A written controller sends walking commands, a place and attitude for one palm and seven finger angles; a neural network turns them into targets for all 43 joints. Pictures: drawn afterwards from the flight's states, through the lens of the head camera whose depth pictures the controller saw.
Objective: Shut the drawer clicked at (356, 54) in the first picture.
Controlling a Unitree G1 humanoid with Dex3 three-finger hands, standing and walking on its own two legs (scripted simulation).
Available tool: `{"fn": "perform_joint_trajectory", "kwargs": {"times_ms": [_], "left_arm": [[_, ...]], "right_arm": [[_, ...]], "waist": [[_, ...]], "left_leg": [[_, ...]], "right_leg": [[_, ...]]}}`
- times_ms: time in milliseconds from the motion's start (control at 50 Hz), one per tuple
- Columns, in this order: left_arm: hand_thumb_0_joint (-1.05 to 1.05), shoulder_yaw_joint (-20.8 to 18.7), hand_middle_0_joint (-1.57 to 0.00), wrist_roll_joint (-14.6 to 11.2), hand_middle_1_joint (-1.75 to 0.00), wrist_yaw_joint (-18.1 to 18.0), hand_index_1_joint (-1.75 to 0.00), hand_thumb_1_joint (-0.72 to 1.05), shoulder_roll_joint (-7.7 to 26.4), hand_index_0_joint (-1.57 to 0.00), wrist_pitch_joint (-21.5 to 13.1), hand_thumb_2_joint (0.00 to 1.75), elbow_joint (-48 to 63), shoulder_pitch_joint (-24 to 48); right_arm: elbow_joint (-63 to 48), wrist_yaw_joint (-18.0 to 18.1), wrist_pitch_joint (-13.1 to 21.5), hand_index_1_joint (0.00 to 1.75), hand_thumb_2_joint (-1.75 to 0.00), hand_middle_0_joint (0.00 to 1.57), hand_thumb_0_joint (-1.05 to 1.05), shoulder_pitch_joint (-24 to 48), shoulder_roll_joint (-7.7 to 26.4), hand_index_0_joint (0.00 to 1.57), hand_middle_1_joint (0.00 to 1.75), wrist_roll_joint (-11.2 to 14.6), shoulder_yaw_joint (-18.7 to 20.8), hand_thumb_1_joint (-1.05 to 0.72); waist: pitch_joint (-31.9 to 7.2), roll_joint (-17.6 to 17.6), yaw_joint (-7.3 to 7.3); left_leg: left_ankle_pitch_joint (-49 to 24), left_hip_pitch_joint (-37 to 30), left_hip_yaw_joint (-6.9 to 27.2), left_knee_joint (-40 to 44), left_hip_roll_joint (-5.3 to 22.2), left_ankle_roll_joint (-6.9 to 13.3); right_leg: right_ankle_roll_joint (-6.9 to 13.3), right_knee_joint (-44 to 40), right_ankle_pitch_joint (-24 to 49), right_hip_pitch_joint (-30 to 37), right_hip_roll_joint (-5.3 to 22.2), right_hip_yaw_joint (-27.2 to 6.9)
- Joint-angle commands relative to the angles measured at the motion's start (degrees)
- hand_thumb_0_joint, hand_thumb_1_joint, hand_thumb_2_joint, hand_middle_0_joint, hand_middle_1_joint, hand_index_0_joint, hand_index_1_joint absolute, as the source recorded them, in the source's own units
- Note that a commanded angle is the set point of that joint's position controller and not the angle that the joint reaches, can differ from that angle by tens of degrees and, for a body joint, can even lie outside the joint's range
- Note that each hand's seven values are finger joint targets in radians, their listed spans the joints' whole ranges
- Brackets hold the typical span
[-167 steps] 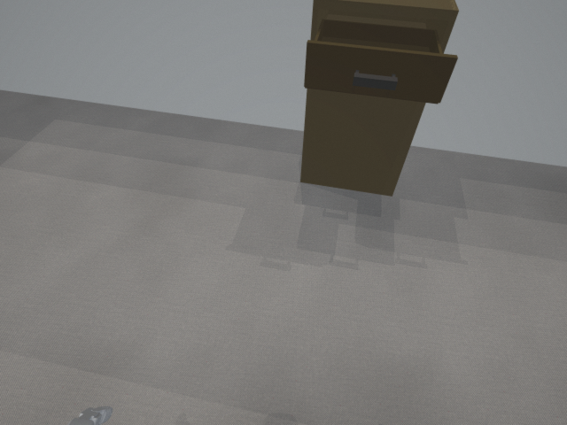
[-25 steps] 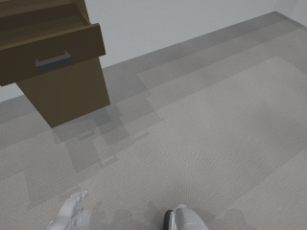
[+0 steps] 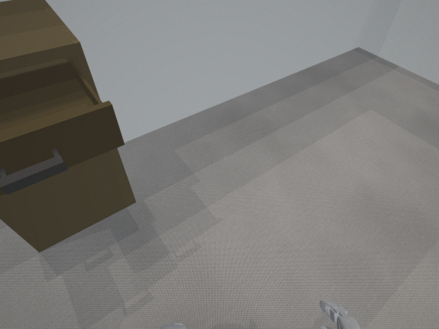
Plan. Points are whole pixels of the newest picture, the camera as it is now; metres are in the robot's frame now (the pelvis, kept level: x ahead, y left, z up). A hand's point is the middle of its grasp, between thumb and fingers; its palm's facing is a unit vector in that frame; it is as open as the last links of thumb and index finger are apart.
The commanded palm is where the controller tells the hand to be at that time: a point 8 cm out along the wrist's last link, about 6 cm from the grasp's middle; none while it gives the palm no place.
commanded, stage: walk to a spot facing it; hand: left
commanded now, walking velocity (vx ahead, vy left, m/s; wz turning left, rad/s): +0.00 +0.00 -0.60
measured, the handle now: (32, 167) +0.39 +0.48 -0.01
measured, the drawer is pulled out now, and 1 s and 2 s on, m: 0.28 0.28 0.28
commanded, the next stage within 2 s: turn to face it in 0.44 s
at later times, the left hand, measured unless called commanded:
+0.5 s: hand (171, 266) +0.27 +0.15 -0.16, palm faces -0.36 -0.90 -0.25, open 7.4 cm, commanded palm none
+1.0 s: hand (165, 282) +0.24 +0.15 -0.18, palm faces -0.22 -0.96 -0.16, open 7.4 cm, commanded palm none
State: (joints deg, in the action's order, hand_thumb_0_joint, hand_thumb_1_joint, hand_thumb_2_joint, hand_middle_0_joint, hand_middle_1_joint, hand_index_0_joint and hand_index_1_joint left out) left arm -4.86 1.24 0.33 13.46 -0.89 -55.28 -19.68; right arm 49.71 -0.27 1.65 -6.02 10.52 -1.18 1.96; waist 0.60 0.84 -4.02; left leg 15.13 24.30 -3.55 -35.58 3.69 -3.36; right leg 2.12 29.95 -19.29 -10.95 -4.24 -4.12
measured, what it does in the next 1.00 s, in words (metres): walks ahead: left foot, then right foot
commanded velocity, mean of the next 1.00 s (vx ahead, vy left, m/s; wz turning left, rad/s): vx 0.00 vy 0.00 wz -0.01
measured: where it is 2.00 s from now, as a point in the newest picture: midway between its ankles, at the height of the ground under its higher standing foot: outside the picture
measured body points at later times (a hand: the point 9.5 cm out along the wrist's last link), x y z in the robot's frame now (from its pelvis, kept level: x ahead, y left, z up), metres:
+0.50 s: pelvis +0.08 +0.00 -0.01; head +0.12 -0.02 +0.44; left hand +0.29 +0.19 -0.14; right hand -0.02 -0.24 -0.16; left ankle +0.08 +0.12 -0.73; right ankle +0.08 -0.11 -0.74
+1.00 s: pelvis +0.11 +0.01 +0.00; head +0.14 +0.03 +0.45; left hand +0.25 +0.20 -0.16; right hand +0.07 -0.22 -0.14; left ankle +0.16 +0.08 -0.73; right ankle +0.05 -0.11 -0.67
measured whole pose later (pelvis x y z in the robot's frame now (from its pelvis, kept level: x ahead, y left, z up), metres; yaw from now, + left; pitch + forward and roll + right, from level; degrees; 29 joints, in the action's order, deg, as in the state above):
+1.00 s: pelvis +0.11 +0.01 +0.00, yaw -15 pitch +0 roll -2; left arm -4.1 1.1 -1.3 10.0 3.3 -55.6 -9.8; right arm 56.4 0.8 -1.3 -16.8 7.5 -1.7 1.9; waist 2.1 2.1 2.3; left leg 15.8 18.5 -4.3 -33.8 0.9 3.0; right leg -2.6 58.9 -26.1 -24.6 2.5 3.8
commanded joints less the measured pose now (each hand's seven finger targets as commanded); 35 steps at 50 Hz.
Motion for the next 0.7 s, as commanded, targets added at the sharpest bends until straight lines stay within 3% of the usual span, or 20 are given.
{"fn": "perform_joint_trajectory", "kwargs": {"times_ms": [0, 20, 60, 80, 100, 140, 180, 280, 360, 400, 420, 440, 460, 480, 500, 520, 540, 580, 640, 680], "left_arm": [[0.00, -0.9, -0.20, -1.3, -0.30, 0.5, -0.30, 0.90, 3.0, -0.20, -1.3, 0.90, 6.0, -0.1], [0.00, -1.2, -0.20, -0.5, -0.30, 0.4, -0.30, 0.90, 5.6, -0.20, -0.9, 0.90, 5.4, -0.1], [0.00, -1.5, -0.20, 0.0, -0.30, 1.1, -0.30, 0.90, 5.0, -0.20, -0.3, 0.90, 5.2, 3.3], [0.00, -1.5, -0.20, 0.2, -0.30, 1.5, -0.30, 0.90, 4.5, -0.20, 0.4, 0.90, 4.8, 2.9], [0.00, -1.3, -0.20, 0.2, -0.30, 1.6, -0.30, 0.90, 3.3, -0.20, 1.2, 0.90, 4.3, 1.6], [0.00, -1.2, -0.20, 0.0, -0.30, 1.6, -0.30, 0.90, 2.4, -0.20, 2.2, 0.90, 3.9, 0.5], [0.00, -1.2, -0.20, -0.1, -0.30, 1.6, -0.30, 0.90, 1.6, -0.20, 3.2, 0.90, 4.3, 1.0], [0.00, -1.0, -0.20, 0.1, -0.30, 1.6, -0.30, 0.90, 0.6, -0.20, 3.9, 0.90, 6.5, 7.4], [0.00, -0.7, -0.20, 0.2, -0.30, 1.5, -0.30, 0.90, 0.3, -0.20, 3.2, 0.90, 8.3, 11.8], [0.00, -0.6, -0.20, 0.2, -0.30, 1.4, -0.30, 0.90, 0.6, -0.20, 2.6, 0.90, 8.7, 12.3], [0.00, -0.7, -0.20, 0.2, -0.30, 1.3, -0.30, 0.90, 1.2, -0.20, 2.3, 0.90, 8.5, 11.0], [0.00, -0.9, -0.20, 0.4, -0.30, 0.9, -0.30, 0.90, 2.7, -0.20, 1.8, 0.90, 7.7, 8.1], [0.00, -1.7, -0.20, 0.6, -0.30, 0.5, -0.30, 0.90, 6.9, -0.20, 0.9, 0.90, 6.4, 3.4], [0.00, -3.2, -0.20, 0.5, -0.30, -0.4, -0.30, 0.90, 14.4, -0.20, 0.3, 0.90, 5.4, -1.7], [0.00, -3.4, -0.20, -0.9, -0.30, -1.1, -0.30, 0.90, 15.7, -0.20, 0.9, 0.90, 4.7, -3.8], [0.00, -3.4, -0.20, -0.7, -0.30, -1.5, -0.30, 0.90, 14.9, -0.20, 0.9, 0.90, 5.1, -1.0], [0.00, -2.5, -0.20, -0.8, -0.30, -2.0, -0.30, 0.90, 11.3, -0.20, 1.2, 0.90, 5.9, 3.4], [0.00, -0.5, -0.20, -0.4, -0.30, -2.2, -0.30, 0.90, 7.0, -0.20, 0.9, 0.90, 6.9, 9.9], [0.00, 0.7, -0.20, 0.1, -0.30, -2.2, -0.30, 0.90, 5.5, -0.20, 0.2, 0.90, 6.0, 12.2], [0.00, 1.3, -0.20, 0.1, -0.30, -2.0, -0.30, 0.90, 5.0, -0.20, 0.2, 0.90, 5.0, 11.7]], "right_arm": [[0.1, 1.8, 1.8, 0.30, -0.90, 0.20, 0.00, -17.2, 17.1, 0.20, 0.30, -0.5, 3.8, -0.90], [-0.9, 1.6, 1.1, 0.30, -0.90, 0.20, 0.00, -15.2, 15.1, 0.20, 0.30, -0.1, 3.0, -0.90], [-1.8, 1.8, 1.2, 0.30, -0.90, 0.20, 0.00, -9.5, 11.3, 0.20, 0.30, -0.1, 1.9, -0.90], [-1.9, 1.9, 1.3, 0.30, -0.90, 0.20, 0.00, -7.6, 9.4, 0.20, 0.30, -0.1, 1.4, -0.90], [-1.8, 1.9, 1.3, 0.30, -0.90, 0.20, 0.00, -6.4, 8.7, 0.20, 0.30, -0.1, 1.2, -0.90], [-1.3, 2.1, 1.4, 0.30, -0.90, 0.20, 0.00, -6.9, 8.1, 0.20, 0.30, 0.1, 1.2, -0.90], [-0.9, 2.1, 1.1, 0.30, -0.90, 0.20, 0.00, -6.7, 8.5, 0.20, 0.30, 0.2, 1.6, -0.90], [0.6, 1.9, 0.3, 0.30, -0.90, 0.20, 0.00, -9.4, 9.2, 0.20, 0.30, -0.1, 2.6, -0.90], [1.7, 1.4, -0.5, 0.30, -0.90, 0.20, 0.00, -10.8, 10.5, 0.20, 0.30, -0.5, 3.9, -0.90], [2.0, 1.3, -0.8, 0.30, -0.90, 0.20, 0.00, -11.2, 11.3, 0.20, 0.30, -0.6, 4.3, -0.90], [1.9, 1.2, -1.0, 0.30, -0.90, 0.20, 0.00, -11.2, 11.6, 0.20, 0.30, -0.6, 4.5, -0.90], [1.7, 1.0, -1.1, 0.30, -0.90, 0.20, 0.00, -11.4, 11.3, 0.20, 0.30, -0.4, 4.4, -0.90], [1.0, 0.5, -1.2, 0.30, -0.90, 0.20, 0.00, -12.8, 9.9, 0.20, 0.30, 0.1, 4.0, -0.90], [-2.1, 0.2, -1.3, 0.30, -0.90, 0.20, 0.00, -11.4, 5.4, 0.20, 0.30, 0.4, 2.6, -0.90], [-3.4, 1.4, -1.9, 0.30, -0.90, 0.20, 0.00, -7.5, 6.8, 0.20, 0.30, 0.5, 2.5, -0.90], [-3.1, 1.8, -2.0, 0.30, -0.90, 0.20, 0.00, -7.4, 6.1, 0.20, 0.30, 0.6, 2.3, -0.90], [-1.7, 1.9, -2.3, 0.30, -0.90, 0.20, 0.00, -7.3, 7.0, 0.20, 0.30, 0.4, 2.3, -0.90], [2.3, 1.7, -3.1, 0.30, -0.90, 0.20, 0.00, -11.5, 5.8, 0.20, 0.30, -0.2, 1.8, -0.90], [5.5, 1.6, -3.7, 0.30, -0.90, 0.20, 0.00, -16.2, 4.0, 0.20, 0.30, 0.0, 1.1, -0.90], [6.2, 1.3, -3.6, 0.30, -0.90, 0.20, 0.00, -15.6, 2.8, 0.20, 0.30, 0.3, 0.6, -0.90]], "waist": [[-10.7, -18.4, 8.14], [-9.0, -11.5, 8.08], [-0.7, -10.0, 6.10], [1.2, -8.6, 4.72], [1.3, -9.5, 3.46], [-0.4, -10.1, 3.06], [-0.4, -10.4, 2.81], [0.9, -10.9, 4.70], [0.3, -11.9, 6.31], [-0.3, -12.7, 6.25], [-1.2, -11.9, 5.31], [-2.8, -8.6, 3.33], [-7.1, 0.3, 0.86], [-10.4, 17.7, -1.12], [-11.5, 11.8, -2.43], [-12.1, 15.0, -1.01], [-9.8, 11.4, 0.47], [-6.7, 5.6, 4.83], [-3.9, 5.6, 7.02], [-1.6, 6.2, 6.06]], "left_leg": [[-16.5, -36.2, 24.8, 16.4, 26.8, 10.6], [-10.8, -28.7, 24.0, 17.6, 28.0, 13.0], [-12.6, -18.7, 16.0, 19.2, 23.3, 11.8], [-15.8, -15.2, 11.1, 19.4, 20.5, 10.4], [-20.5, -14.0, 5.4, 18.8, 18.2, 9.1], [-27.5, -14.1, -0.5, 17.3, 16.5, 8.6], [-26.2, -14.7, -3.1, 17.5, 17.1, 9.4], [-25.3, -17.0, -6.8, 16.8, 17.7, 9.7], [-25.2, -18.2, -8.6, 13.5, 19.3, 9.5], [-26.1, -19.0, -9.5, 10.2, 19.6, 8.4], [-26.0, -18.4, -10.4, 6.9, 19.3, 7.1], [-26.9, -15.8, -12.0, 0.2, 18.2, 5.1], [-20.0, -6.0, -13.6, -12.3, 15.7, 1.9], [18.9, 11.1, -13.0, -28.9, 5.9, -1.8], [24.4, 12.2, -1.9, -35.3, 4.7, -1.5], [21.6, 13.5, 1.1, -38.0, 4.9, -1.2], [16.8, 12.6, 2.7, -37.9, 5.7, -0.8], [9.5, 7.3, 1.9, -35.2, 4.9, -1.0], [7.0, 0.2, 1.7, -26.6, 3.4, -0.4], [7.3, -2.8, 0.4, -17.9, 2.3, 0.1]], "right_leg": [[-2.1, 29.7, -16.3, -26.1, 0.3, 3.0], [-2.6, 37.7, -17.0, -25.6, 3.6, 1.8], [-3.7, 43.0, -10.5, -27.1, 6.8, 2.9], [-4.1, 42.9, -7.3, -25.3, 7.9, 3.5], [-4.6, 42.7, -4.1, -23.8, 8.2, 4.3], [-5.3, 41.4, -1.7, -21.8, 8.4, 5.6], [-5.9, 38.6, -0.5, -22.0, 9.1, 6.2], [-6.4, 28.0, 0.8, -21.6, 10.0, 8.4], [-5.3, 17.1, -0.8, -16.7, 8.4, 10.7], [-4.1, 12.1, -1.3, -13.5, 7.1, 11.7], [-3.5, 8.1, 0.8, -9.9, 6.4, 12.2], [-2.5, 2.4, 6.3, -3.1, 5.4, 12.8], [0.4, -2.8, 16.9, 11.0, 10.8, 5.5], [8.0, -5.4, 42.9, 20.5, 27.6, -17.6], [12.1, -4.8, 53.6, 17.3, 30.0, -17.1], [11.9, -5.1, 47.9, 16.7, 26.9, -16.1], [10.3, -6.0, 40.3, 12.9, 24.6, -12.0], [7.8, -7.6, 36.1, 4.2, 20.2, -3.4], [6.8, -10.1, 28.2, -3.3, 18.6, 2.6], [6.7, -11.9, 21.2, -4.8, 18.4, 3.9]]}}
